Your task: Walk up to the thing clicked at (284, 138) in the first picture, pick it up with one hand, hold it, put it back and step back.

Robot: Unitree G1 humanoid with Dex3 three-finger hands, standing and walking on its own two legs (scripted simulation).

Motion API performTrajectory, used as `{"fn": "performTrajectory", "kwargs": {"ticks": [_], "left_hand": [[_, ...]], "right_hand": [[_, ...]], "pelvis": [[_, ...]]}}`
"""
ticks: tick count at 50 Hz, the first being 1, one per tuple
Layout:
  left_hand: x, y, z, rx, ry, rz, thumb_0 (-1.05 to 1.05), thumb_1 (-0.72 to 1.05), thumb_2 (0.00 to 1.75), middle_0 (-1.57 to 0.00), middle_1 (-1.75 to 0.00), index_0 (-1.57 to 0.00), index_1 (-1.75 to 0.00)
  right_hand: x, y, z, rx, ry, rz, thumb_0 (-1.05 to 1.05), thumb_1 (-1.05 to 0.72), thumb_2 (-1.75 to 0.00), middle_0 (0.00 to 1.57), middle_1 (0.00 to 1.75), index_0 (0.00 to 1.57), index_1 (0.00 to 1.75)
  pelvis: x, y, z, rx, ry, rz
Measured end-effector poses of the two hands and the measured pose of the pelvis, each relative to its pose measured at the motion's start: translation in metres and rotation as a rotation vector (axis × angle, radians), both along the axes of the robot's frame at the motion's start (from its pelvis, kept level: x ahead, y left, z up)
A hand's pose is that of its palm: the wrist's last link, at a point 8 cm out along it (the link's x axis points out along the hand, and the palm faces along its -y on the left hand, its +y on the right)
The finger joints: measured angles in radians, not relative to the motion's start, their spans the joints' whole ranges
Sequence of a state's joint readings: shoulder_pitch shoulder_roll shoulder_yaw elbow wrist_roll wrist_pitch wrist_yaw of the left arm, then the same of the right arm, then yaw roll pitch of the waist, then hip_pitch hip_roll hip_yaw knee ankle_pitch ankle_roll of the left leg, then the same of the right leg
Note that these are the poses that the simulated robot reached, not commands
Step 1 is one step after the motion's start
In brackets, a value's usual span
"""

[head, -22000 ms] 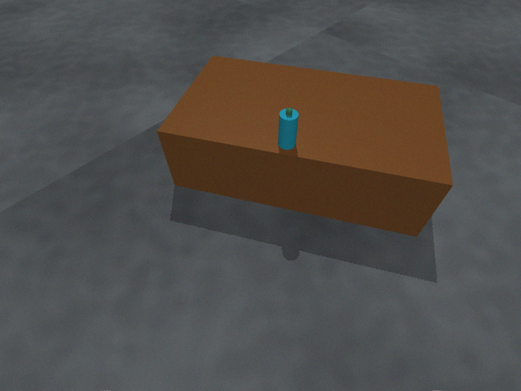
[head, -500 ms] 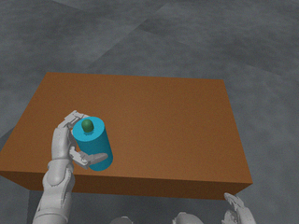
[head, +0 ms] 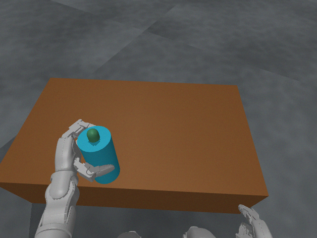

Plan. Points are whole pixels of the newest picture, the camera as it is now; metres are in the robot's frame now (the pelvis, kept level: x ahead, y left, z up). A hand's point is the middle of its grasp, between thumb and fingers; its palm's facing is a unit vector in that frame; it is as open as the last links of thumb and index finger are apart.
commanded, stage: hold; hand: left
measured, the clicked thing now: (100, 153) +0.30 +0.15 +0.04
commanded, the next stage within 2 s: crouch in 0.52 s
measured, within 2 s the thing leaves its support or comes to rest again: neither
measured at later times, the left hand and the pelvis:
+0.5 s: hand (92, 149) +0.31 +0.17 +0.04, palm faces +0.11 -0.99 -0.04, open 11.2 cm; pelvis +0.00 +0.00 +0.00, yaw +0 degrees
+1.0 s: hand (101, 153) +0.34 +0.17 -0.04, palm faces +0.09 -1.00 -0.01, open 11.1 cm; pelvis -0.03 -0.01 -0.04, yaw +0 degrees
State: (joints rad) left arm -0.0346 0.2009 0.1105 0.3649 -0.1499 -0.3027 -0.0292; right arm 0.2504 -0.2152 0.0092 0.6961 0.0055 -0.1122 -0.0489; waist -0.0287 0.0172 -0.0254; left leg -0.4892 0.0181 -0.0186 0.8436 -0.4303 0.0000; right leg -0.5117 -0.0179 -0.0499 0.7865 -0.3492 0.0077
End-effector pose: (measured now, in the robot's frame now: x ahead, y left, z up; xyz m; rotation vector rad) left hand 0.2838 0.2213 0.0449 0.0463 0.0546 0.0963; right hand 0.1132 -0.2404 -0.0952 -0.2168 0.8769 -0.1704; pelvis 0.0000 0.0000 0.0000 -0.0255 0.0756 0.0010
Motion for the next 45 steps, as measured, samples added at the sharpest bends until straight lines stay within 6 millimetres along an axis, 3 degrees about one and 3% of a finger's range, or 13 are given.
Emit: {"fn": "performTrajectory", "kwargs": {"ticks": [34, 40, 45], "left_hand": [[-0.003, -0.005, 0.005, -0.010, -0.013, -0.009, -0.02, -0.61, 0.89, -0.77, -1.28, -0.73, -1.25], [0.003, -0.004, -0.008, -0.035, -0.004, 0.006, -0.03, -0.61, 0.85, -0.80, -1.24, -0.76, -1.21], [0.014, -0.001, -0.036, -0.025, 0.021, -0.015, -0.05, -0.61, 0.83, -0.82, -1.21, -0.78, -1.19]], "right_hand": [[-0.007, -0.004, 0.001, -0.002, -0.010, -0.002, 0.01, -0.92, -0.91, 0.20, 0.30, 0.20, 0.30], [-0.009, -0.004, -0.002, -0.002, 0.001, 0.007, 0.01, -0.90, -0.90, 0.20, 0.30, 0.20, 0.30], [-0.015, -0.010, -0.014, -0.015, 0.036, 0.019, 0.01, -0.90, -0.90, 0.20, 0.30, 0.20, 0.30]], "pelvis": [[-0.006, -0.003, 0.001, 0.003, -0.013, 0.002], [-0.010, -0.004, -0.002, 0.006, 0.006, 0.002], [-0.018, -0.006, -0.014, 0.006, 0.056, 0.003]]}}
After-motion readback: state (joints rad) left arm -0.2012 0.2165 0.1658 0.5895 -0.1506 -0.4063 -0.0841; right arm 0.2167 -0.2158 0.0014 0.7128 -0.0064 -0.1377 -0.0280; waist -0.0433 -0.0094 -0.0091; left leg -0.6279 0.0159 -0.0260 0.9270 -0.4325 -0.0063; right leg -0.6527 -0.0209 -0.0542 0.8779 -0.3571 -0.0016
